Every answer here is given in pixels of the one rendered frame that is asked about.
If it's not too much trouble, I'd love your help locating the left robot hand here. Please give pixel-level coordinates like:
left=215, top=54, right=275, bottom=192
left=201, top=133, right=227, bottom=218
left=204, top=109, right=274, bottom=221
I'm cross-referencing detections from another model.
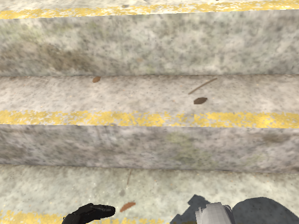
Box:
left=62, top=203, right=116, bottom=224

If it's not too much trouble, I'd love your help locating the robot right thigh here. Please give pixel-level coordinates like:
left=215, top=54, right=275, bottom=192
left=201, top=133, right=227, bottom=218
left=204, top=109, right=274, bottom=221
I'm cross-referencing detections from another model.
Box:
left=195, top=202, right=235, bottom=224

